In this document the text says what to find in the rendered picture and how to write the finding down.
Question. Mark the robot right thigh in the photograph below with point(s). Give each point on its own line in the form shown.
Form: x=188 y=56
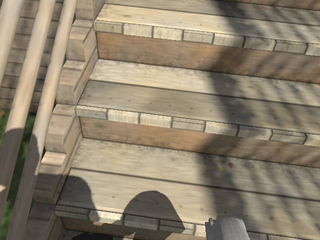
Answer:
x=225 y=227

